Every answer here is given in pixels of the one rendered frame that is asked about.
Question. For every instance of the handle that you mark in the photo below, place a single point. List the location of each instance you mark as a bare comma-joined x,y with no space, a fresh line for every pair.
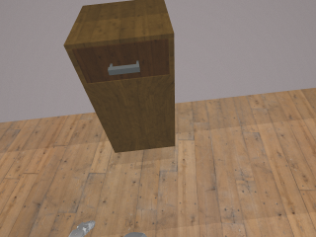
124,69

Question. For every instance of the left robot hand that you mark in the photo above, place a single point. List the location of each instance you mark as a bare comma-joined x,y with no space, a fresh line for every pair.
82,229

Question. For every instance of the cabinet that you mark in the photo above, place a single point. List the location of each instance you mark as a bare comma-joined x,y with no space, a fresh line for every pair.
135,113

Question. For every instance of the drawer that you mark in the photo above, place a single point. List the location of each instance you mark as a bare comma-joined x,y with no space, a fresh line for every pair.
152,56

